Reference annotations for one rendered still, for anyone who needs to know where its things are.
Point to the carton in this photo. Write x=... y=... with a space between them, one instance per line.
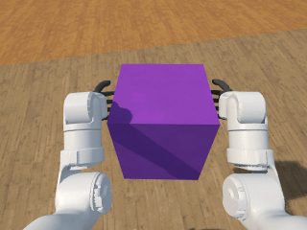
x=162 y=120

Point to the robot left hand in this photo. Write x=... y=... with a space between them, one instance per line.
x=99 y=88

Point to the robot right upper arm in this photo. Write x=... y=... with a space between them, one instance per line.
x=256 y=200

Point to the robot left forearm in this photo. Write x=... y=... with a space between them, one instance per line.
x=83 y=113

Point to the robot right hand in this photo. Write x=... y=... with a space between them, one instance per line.
x=225 y=88

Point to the robot left upper arm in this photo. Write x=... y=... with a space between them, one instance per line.
x=82 y=197

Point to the robot right forearm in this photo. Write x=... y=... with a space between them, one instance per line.
x=248 y=138

